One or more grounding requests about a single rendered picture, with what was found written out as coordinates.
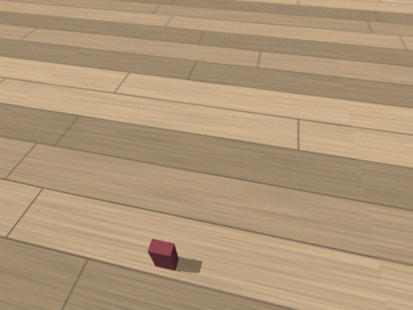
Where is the carton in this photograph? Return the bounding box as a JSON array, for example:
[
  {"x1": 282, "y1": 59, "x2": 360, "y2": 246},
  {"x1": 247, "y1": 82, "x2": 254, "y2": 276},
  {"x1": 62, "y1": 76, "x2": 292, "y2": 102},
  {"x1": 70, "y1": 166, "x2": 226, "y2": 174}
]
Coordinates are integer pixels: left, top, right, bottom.
[{"x1": 148, "y1": 239, "x2": 179, "y2": 271}]

